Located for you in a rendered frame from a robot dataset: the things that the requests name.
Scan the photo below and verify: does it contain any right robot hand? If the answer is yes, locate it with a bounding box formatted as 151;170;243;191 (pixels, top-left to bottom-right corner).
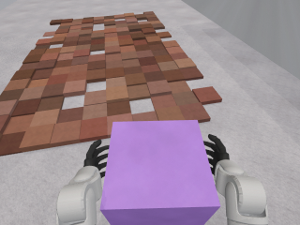
203;134;230;175

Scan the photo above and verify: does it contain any carton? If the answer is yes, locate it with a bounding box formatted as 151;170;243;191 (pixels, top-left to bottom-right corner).
99;120;221;225

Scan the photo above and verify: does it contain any left robot hand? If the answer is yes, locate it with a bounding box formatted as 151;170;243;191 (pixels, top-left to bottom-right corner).
83;139;110;178

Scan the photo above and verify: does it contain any right robot forearm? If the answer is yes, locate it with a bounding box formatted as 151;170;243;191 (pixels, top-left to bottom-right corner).
214;159;269;225

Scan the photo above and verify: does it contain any left robot forearm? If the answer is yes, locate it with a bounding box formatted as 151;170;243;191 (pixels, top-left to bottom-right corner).
56;166;103;225

